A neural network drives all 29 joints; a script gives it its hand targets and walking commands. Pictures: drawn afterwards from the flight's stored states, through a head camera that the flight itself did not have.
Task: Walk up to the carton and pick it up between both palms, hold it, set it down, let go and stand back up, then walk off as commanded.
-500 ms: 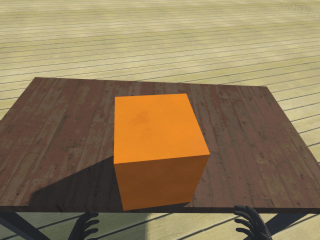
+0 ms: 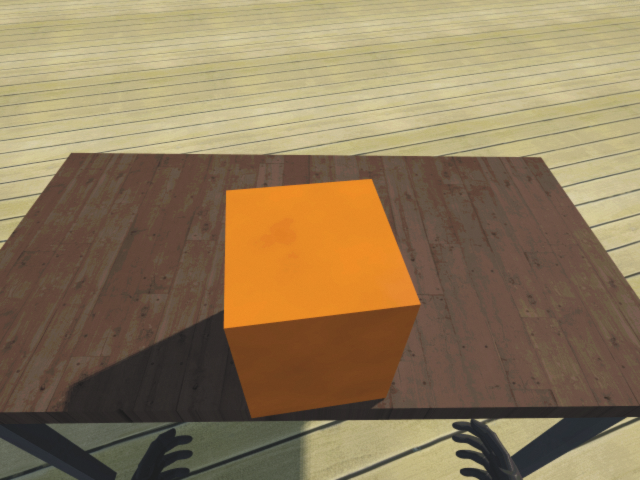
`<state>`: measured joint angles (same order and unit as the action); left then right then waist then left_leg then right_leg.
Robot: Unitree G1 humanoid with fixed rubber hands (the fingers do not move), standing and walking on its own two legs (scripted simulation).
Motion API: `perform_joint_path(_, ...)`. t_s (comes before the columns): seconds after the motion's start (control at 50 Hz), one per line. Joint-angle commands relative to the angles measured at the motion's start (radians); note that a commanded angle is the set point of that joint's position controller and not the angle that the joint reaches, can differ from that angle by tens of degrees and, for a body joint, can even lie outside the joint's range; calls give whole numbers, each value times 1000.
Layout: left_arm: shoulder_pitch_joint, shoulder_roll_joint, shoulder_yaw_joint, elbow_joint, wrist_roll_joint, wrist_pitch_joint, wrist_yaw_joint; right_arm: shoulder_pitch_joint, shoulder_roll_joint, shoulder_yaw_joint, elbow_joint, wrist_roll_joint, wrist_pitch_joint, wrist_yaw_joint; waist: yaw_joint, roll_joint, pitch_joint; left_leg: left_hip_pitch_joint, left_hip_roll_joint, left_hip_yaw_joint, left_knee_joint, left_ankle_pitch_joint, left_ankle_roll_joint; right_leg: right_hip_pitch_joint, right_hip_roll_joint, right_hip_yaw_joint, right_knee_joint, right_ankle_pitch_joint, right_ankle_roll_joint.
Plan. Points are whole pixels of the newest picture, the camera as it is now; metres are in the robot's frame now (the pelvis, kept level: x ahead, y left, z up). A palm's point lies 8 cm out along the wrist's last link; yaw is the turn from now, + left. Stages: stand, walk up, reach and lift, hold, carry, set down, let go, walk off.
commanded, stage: set down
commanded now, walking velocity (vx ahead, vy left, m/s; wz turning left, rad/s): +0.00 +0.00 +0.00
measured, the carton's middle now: (310, 300) +0.37 +0.03 +0.01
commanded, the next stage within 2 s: let go in 0.20 s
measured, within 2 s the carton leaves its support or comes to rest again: neither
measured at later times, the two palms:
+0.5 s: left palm out of the picture +0.16 +0.21 -0.08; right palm out of the picture +0.17 -0.22 -0.07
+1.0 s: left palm out of the picture +0.14 +0.27 -0.10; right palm out of the picture +0.12 -0.26 -0.09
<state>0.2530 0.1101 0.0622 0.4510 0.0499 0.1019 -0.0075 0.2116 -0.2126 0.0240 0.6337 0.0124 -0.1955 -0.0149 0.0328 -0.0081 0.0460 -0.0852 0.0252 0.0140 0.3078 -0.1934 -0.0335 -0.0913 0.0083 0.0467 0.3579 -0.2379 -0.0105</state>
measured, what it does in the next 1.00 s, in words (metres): stands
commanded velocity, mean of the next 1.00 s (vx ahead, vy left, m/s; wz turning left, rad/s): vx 0.00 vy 0.00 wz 0.00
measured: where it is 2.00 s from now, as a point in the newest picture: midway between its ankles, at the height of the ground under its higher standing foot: outside the picture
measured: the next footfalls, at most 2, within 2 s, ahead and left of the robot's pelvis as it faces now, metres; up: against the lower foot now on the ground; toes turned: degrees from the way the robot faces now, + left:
none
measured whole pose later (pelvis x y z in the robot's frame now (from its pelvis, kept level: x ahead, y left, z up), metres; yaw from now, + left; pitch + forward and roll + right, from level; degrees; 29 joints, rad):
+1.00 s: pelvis +0.00 +0.01 +0.00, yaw +0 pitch -2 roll -1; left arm 0.19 0.26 0.06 0.66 0.05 0.02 0.00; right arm 0.19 -0.31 0.02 0.79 -0.03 -0.06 -0.01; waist 0.00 -0.02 0.05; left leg -0.14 0.04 0.01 0.42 -0.25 -0.02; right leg -0.10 0.02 0.05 0.36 -0.24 0.00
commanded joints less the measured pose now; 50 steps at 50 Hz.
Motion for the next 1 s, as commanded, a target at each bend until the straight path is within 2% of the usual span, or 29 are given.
perform_joint_path(0.0,-83,198,38,-40,-63,-29,-40,-35,-28,-8,-36,-17,-60,-40,-49,-133,-40,125,-59,81,44,192,33,-47,-28,-20,-79,376,54)
perform_joint_path(0.04,-71,208,49,-52,-73,-33,-49,-20,-13,2,-56,-5,-61,-50,-56,-162,-48,127,-65,83,39,194,40,-16,-31,-5,-90,403,65)
perform_joint_path(0.06,-73,227,54,-76,-67,-36,-53,-28,-12,16,-45,5,-70,-51,-48,-120,-61,125,-62,82,41,207,37,-4,-40,0,-80,443,59)
perform_joint_path(0.08,-51,216,62,-51,-59,-34,-53,-17,-28,2,-30,4,-74,-52,-48,-131,-59,132,-59,80,41,232,33,9,-33,-9,-77,477,63)
perform_joint_path(0.14,-80,205,59,-65,-14,-29,-37,-46,-46,-6,21,13,-80,-38,-30,-40,-40,133,-55,73,40,235,14,-24,-17,-31,-78,389,40)
perform_joint_path(0.18,-88,202,43,-79,-13,-20,-26,-64,-44,-12,3,3,-80,-30,-37,-34,-42,162,-53,63,47,225,13,-56,-10,-40,-91,323,35)
perform_joint_path(0.2,-92,185,34,-48,5,-7,-18,-91,-54,-14,43,5,-72,-20,-30,19,1,168,-45,69,41,223,5,-86,-3,-50,-88,272,20)
perform_joint_path(0.22,-104,197,30,-82,-8,-13,-11,-96,-46,-29,27,7,-83,-17,-41,11,-32,168,-49,63,51,213,10,-92,-6,-45,-97,250,18)
perform_joint_path(0.26,-92,180,12,-78,2,-4,2,-88,-61,-44,69,7,-79,-3,-37,76,-23,172,-45,72,46,209,-1,-111,9,-60,-91,196,9)
perform_joint_path(0.34,-122,172,-25,-91,-4,6,20,-123,-64,-56,49,11,-67,20,-40,94,-16,160,-36,59,37,133,2,-127,8,-58,-96,85,-8)
perform_joint_path(0.4,-156,178,-44,-54,-19,8,22,-134,-55,-48,40,5,-60,24,-56,75,-10,168,-30,56,44,144,18,-161,1,-64,-90,117,-12)
perform_joint_path(0.44,-128,169,-35,-59,-29,4,17,-127,-76,-59,43,1,-66,24,-46,34,-39,180,-32,61,52,163,17,-148,9,-69,-86,142,-8)
perform_joint_path(0.48,-142,173,-47,-53,-39,-4,12,-107,-81,-60,67,-10,-52,16,-66,17,-18,177,-25,51,50,158,21,-149,4,-61,-91,145,-6)
perform_joint_path(0.54,-145,169,-22,-26,-34,-6,-2,-138,-84,-42,27,-29,-55,8,-55,-57,-35,180,-33,56,59,185,32,-124,4,-56,-91,234,12)
perform_joint_path(0.58,-116,169,-32,3,-33,-1,-15,-108,-96,-36,71,-23,-50,5,-74,-64,-47,186,-28,51,69,197,32,-83,-14,-49,-85,313,21)
perform_joint_path(0.6,-112,165,-26,5,-40,-8,-22,-107,-101,-37,61,-34,-54,1,-75,-114,-67,196,-30,44,73,211,36,-79,-4,-56,-74,346,21)
perform_joint_path(0.66,-129,178,-6,-26,-38,-22,-24,-116,-79,-25,37,-36,-76,-6,-58,-117,-87,156,-26,43,79,215,38,-53,-14,-43,-63,427,35)
perform_joint_path(0.68,-68,373,95,81,-26,-73,14,-1,-277,-96,74,-71,26,-8,-5,-42,-30,-49,71,-30,145,388,49,-3,-90,-2,34,476,36)
perform_joint_path(0.7,-46,381,103,80,-41,-87,26,-59,-296,-104,78,-60,73,-16,9,-77,-89,-46,66,-28,179,396,57,1,-81,7,48,483,40)
perform_joint_path(0.72,-65,389,104,87,-35,-93,27,-31,-252,-97,67,-51,107,-14,-14,-152,-18,-74,75,-44,154,319,58,-47,-85,0,40,422,41)
perform_joint_path(0.74,-49,349,91,103,-33,-96,30,-10,-265,-98,65,-54,116,-18,-21,-78,-72,-68,68,-33,131,237,66,-5,-84,16,35,315,17)
perform_joint_path(0.76,-84,372,94,119,-22,-102,35,-46,-265,-89,61,-59,115,-15,-26,-51,-22,-88,52,-26,116,211,54,-31,-90,29,32,349,23)
perform_joint_path(0.78,-91,364,103,109,-24,-108,34,-53,-245,-89,56,-43,119,-13,-22,-26,-36,-81,69,-45,116,202,57,-42,-93,18,9,283,13)
perform_joint_path(0.86,-121,357,62,160,-16,-119,20,-46,-299,-87,81,-49,127,1,-39,-29,-4,-51,68,-50,85,111,57,-115,-74,39,-30,79,-6)
perform_joint_path(0.88,-87,329,64,182,-26,-117,21,-60,-307,-84,94,-48,121,0,-7,25,-16,-57,78,-55,94,127,78,-81,-82,64,-34,146,-15)
perform_joint_path(0.9,-91,354,59,186,-24,-128,12,-44,-298,-79,101,-42,126,-4,-30,-25,-37,-45,81,-69,79,130,78,-104,-90,53,-27,113,-19)
perform_joint_path(0.94,-96,324,46,204,-25,-122,15,-55,-326,-81,101,-60,125,4,-8,24,-17,-74,78,-66,104,181,83,-75,-81,52,-22,145,-24)
perform_joint_path(0.96,-75,334,44,209,-29,-114,17,-53,-336,-83,104,-55,125,5,-11,53,-50,-73,77,-59,105,201,83,-34,-87,56,-14,205,-25)
perform_joint_path(0.98,-92,365,50,234,-22,-115,17,-28,-311,-82,115,-51,128,1,-32,26,-50,-62,77,-61,101,215,79,-12,-90,52,8,236,-24)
